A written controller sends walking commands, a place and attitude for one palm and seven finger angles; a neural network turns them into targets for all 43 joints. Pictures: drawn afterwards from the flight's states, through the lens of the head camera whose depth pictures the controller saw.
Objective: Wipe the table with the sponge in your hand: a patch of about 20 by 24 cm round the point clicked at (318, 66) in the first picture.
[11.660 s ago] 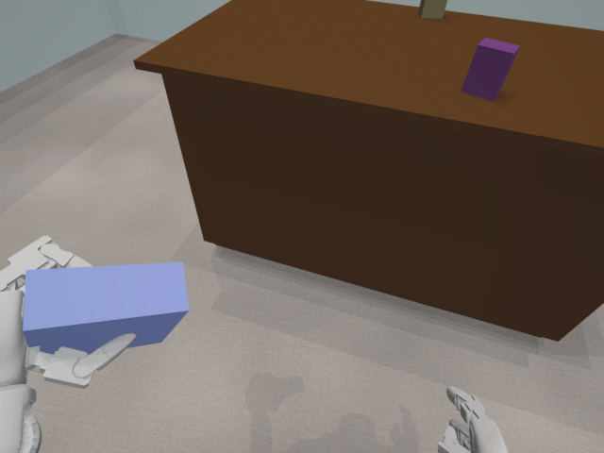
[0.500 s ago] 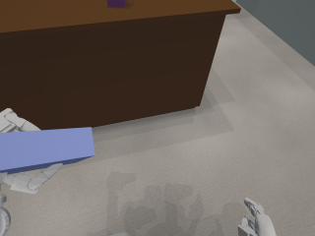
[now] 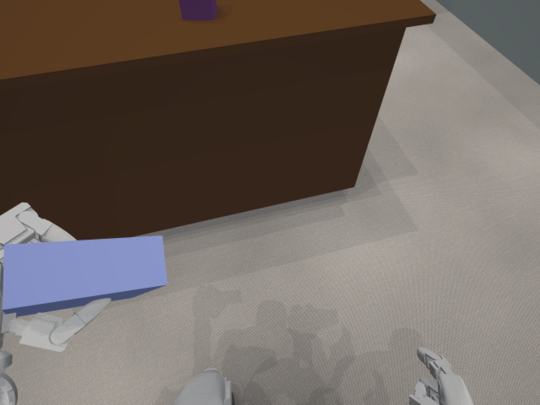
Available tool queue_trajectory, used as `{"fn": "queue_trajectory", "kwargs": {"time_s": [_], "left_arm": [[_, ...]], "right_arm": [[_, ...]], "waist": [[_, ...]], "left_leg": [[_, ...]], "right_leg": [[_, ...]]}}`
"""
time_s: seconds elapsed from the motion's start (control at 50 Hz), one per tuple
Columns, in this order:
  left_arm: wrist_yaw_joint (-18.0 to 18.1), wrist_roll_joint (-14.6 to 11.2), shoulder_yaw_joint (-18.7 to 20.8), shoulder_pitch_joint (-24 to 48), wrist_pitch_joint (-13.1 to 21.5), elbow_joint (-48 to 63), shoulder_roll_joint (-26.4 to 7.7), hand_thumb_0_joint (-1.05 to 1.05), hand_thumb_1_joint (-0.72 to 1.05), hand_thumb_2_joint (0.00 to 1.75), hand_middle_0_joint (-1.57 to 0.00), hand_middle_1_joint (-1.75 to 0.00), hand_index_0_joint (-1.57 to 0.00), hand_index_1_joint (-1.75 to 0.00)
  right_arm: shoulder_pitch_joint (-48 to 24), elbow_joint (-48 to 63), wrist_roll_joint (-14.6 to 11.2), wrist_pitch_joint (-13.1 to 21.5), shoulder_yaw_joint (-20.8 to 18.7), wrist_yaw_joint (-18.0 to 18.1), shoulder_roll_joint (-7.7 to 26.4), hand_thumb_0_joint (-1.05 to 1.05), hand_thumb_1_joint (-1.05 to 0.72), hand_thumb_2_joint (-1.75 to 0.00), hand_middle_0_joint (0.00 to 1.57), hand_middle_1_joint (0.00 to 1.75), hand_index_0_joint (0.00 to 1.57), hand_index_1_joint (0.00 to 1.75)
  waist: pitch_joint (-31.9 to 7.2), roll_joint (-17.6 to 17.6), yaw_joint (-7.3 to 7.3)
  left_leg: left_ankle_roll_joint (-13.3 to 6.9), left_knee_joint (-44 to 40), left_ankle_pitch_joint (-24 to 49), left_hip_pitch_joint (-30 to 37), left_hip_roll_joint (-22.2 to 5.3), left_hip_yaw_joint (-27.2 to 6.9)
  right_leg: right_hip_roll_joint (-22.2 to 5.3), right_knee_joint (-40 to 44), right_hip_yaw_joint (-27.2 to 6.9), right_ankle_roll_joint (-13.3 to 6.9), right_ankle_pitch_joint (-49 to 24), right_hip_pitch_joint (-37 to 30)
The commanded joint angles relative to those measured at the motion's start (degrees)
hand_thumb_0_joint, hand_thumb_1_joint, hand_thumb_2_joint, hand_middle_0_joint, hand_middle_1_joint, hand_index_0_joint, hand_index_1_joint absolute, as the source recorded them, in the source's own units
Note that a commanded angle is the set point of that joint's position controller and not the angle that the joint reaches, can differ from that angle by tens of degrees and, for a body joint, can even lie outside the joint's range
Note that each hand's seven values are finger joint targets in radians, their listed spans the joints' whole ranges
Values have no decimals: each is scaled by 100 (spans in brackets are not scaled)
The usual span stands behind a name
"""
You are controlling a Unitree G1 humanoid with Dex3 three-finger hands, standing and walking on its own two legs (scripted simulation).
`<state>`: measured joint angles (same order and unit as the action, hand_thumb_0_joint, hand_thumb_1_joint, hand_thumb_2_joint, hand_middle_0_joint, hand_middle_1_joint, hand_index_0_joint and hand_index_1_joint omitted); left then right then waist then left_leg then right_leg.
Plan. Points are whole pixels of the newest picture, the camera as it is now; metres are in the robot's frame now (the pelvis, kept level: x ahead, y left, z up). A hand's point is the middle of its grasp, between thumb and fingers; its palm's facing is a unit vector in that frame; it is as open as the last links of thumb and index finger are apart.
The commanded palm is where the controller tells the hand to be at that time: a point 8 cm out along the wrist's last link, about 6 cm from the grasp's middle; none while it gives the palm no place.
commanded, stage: take the last steps up to it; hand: left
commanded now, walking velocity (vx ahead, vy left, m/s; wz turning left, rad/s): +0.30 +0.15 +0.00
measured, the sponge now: (106, 274) +0.23 +0.19 +0.14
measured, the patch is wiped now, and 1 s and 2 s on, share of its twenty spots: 0.00 0.00 0.00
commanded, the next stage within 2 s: come to a stop and stand still in 1.68 s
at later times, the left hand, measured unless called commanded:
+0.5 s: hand (52, 189) +0.32 +0.28 +0.17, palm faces +0.40 -0.78 -0.48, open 9.1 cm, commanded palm +0.26 +0.32 +0.18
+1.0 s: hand (34, 121) +0.41 +0.34 +0.19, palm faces +0.36 -0.80 -0.48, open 9.1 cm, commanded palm +0.36 +0.39 +0.18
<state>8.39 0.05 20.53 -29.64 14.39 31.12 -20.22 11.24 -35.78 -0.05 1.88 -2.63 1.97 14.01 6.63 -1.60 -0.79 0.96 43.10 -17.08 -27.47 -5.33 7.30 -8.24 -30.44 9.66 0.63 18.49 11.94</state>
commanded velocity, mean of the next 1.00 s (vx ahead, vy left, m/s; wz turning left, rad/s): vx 0.30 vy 0.15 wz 0.03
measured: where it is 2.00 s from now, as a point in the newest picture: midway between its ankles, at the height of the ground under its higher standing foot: (219, 344)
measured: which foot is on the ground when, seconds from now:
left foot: up 0.00-0.06, down 0.08-0.36, up 0.38-0.70, down 0.72-1.00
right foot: down 0.00-0.08, up 0.10-0.34, down 0.36-0.72, up 0.74-1.00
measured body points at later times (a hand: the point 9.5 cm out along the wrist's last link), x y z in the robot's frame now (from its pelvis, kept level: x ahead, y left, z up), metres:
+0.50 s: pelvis +0.10 +0.04 -0.01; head +0.13 +0.01 +0.44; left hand +0.29 +0.32 +0.19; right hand +0.25 -0.18 -0.13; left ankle +0.09 +0.18 -0.66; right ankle +0.10 -0.05 -0.74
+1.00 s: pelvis +0.19 +0.11 -0.01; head +0.23 +0.10 +0.44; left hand +0.39 +0.38 +0.21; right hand +0.35 -0.09 -0.11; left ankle +0.22 +0.22 -0.74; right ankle +0.21 +0.01 -0.71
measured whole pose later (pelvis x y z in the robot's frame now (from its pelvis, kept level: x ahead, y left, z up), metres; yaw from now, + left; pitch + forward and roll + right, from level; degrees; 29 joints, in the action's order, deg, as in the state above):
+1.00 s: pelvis +0.19 +0.11 -0.01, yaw -2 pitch +1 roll +1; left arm 8.0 -1.4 21.9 -28.2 14.9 32.6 -22.1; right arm 11.3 -34.9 -0.8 6.3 0.7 2.4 6.7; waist 3.1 0.9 -0.6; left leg -1.8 30.4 -13.5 -17.7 -3.2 10.7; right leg -4.9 -47.4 8.7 2.0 24.5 24.8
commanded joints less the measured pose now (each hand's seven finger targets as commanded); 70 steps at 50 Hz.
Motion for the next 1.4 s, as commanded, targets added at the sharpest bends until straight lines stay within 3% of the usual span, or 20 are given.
{"fn": "queue_trajectory", "kwargs": {"time_s": [0.0,0.06,0.08,0.3,0.32,0.36,0.38,0.5,0.64,0.68,0.7,0.72,0.76,0.98,1.02,1.06,1.14,1.2,1.32,1.38], "left_arm": [[277,-62,909,607,377,1502,-1179,0,10,130,-120,-160,-120,-160],[267,-98,803,732,471,1458,-1028,0,10,130,-120,-160,-120,-160],[213,-55,838,609,491,760,-1155,0,10,130,-120,-160,-120,-160],[134,-185,777,350,183,962,-994,0,10,130,-120,-160,-120,-160],[133,-143,862,364,127,759,-1141,0,10,130,-120,-160,-120,-160],[152,-207,1069,730,48,346,-1360,0,10,130,-120,-160,-120,-160],[112,-257,926,836,91,286,-1247,0,10,130,-120,-160,-120,-160],[70,-107,670,563,413,691,-1008,0,10,130,-120,-160,-120,-160],[271,-82,846,516,358,1276,-1123,0,10,130,-120,-160,-120,-160],[263,-93,783,889,448,1537,-1088,0,10,130,-120,-160,-120,-160],[263,-104,766,939,487,1574,-1039,0,10,130,-120,-160,-120,-160],[256,-64,657,910,518,1337,-1050,0,10,130,-120,-160,-120,-160],[196,-118,966,688,488,910,-1310,0,10,130,-120,-160,-120,-160],[100,-212,737,393,168,709,-948,0,10,130,-120,-160,-120,-160],[100,-130,720,659,86,422,-1053,0,10,130,-120,-160,-120,-160],[125,-215,889,1048,57,243,-1278,0,10,130,-120,-160,-120,-160],[52,-133,641,1123,346,787,-1127,0,10,130,-120,-160,-120,-160],[104,-94,690,623,427,944,-1104,0,10,130,-120,-160,-120,-160],[288,-133,970,260,356,1243,-1173,0,10,130,-120,-160,-120,-160],[264,-161,832,651,444,1380,-1078,0,10,130,-120,-160,-120,-160]], "right_arm": [[-333,967,37,398,-150,125,219,0,-90,-90,20,30,20,30],[-139,1027,-63,429,-320,144,529,0,-90,-90,20,30,20,30],[-157,935,-73,464,-285,132,466,0,-90,-90,20,30,20,30],[-340,788,-66,584,-55,198,330,0,-90,-90,20,30,20,30],[-339,791,-64,515,-43,219,287,0,-90,-90,20,30,20,30],[-636,912,-51,461,7,168,230,0,-90,-90,20,30,20,30],[-555,780,-27,448,-63,102,347,0,-90,-90,20,30,20,30],[-540,687,15,303,23,37,267,0,-90,-90,20,30,20,30],[-336,998,32,388,-124,117,182,0,-90,-90,20,30,20,30],[-132,1001,-29,431,-272,194,400,0,-90,-90,20,30,20,30],[-151,1024,-42,442,-335,171,566,0,-90,-90,20,30,20,30],[-121,1121,-68,495,-303,134,520,0,-90,-90,20,30,20,30],[-292,928,-90,513,-271,133,434,0,-90,-90,20,30,20,30],[-302,726,-50,670,-39,227,346,0,-90,-90,20,30,20,30],[-322,724,-53,567,-25,248,304,0,-90,-90,20,30,20,30],[-527,814,-43,565,3,172,289,0,-90,-90,20,30,20,30],[-609,613,-29,449,77,65,257,0,-90,-90,20,30,20,30],[-503,700,11,384,15,47,271,0,-90,-90,20,30,20,30],[-313,996,26,381,-127,110,192,0,-90,-90,20,30,20,30],[-116,1027,-53,414,-284,192,467,0,-90,-90,20,30,20,30]], "waist": [[-1367,-436,16],[-1672,2164,165],[-1565,1767,146],[-1342,984,-12],[-1318,338,-20],[-916,-1841,-123],[-788,-1695,-11],[-984,-594,30],[-1304,-796,-18],[-1557,729,185],[-1660,2253,185],[-1488,2115,164],[-1468,1691,131],[-1350,946,6],[-1204,36,2],[-931,-1879,-82],[-810,-332,15],[-998,-558,41],[-1372,-796,9],[-1559,1125,185]], "left_leg": [[-19,-1549,667,1461,394,636],[-1032,-2275,2223,3210,-1539,-2198],[-1465,-2549,1189,2631,-1907,-2652],[-696,-1728,-120,936,-857,-518],[-530,-951,-476,540,-601,-284],[-67,1776,-1447,-1415,307,-194],[29,2525,-961,-1630,151,-756],[83,1425,-115,-1045,-90,-411],[-43,-1396,555,1258,400,542],[-208,-1940,744,2549,77,140],[-693,-2134,1546,3231,-1081,-1486],[-1173,-2419,2061,2926,-1644,-2676],[-1626,-2572,478,2404,-1817,-2708],[-834,-2147,137,1257,-947,-683],[-530,-960,-718,426,-492,-326],[-63,1729,-1341,-1294,340,-305],[121,2590,-374,-1410,-44,-797],[70,1119,-153,-647,-66,-416],[4,-1327,447,1052,354,346],[-410,-2068,1312,2554,-401,-572]], "right_leg": [[-816,218,-686,-484,-1766,-377],[461,-3270,-131,107,1757,1843],[399,-4056,-535,11,1980,2118],[446,-57,114,106,101,-195],[39,571,-497,-83,81,-505],[-1978,1712,-3979,-1040,299,-1013],[-2025,1755,-3965,-1111,113,-1013],[-1260,968,-1038,-740,-3153,-1014],[-895,452,-647,-513,-1850,-520],[-472,-1188,-375,-257,-1277,302],[228,-2618,-12,37,931,1548],[563,-3783,-356,14,2024,1984],[151,-4529,-815,43,1521,2514],[501,-405,149,153,286,195],[-53,739,-745,-147,233,-521],[-1980,1771,-4006,-1074,387,-1011],[-1555,1305,-1975,-922,-1946,-929],[-1266,985,-1022,-762,-3166,-802],[-986,436,-778,-569,-2543,-731],[-122,-1600,-247,-84,-915,547]]}}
